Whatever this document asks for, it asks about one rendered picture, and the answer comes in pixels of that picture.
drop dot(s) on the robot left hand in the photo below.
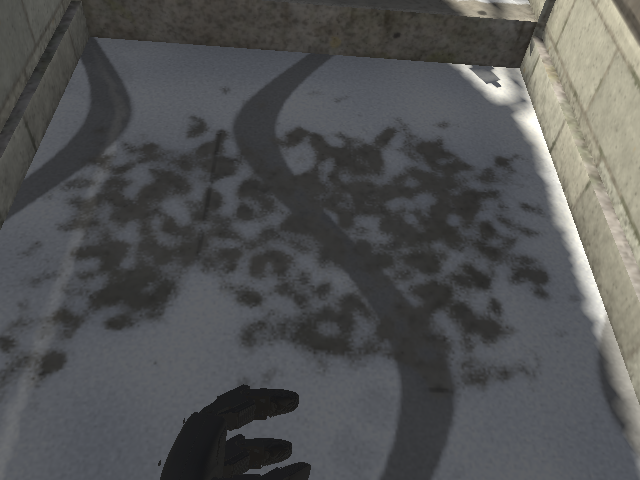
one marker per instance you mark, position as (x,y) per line
(201,452)

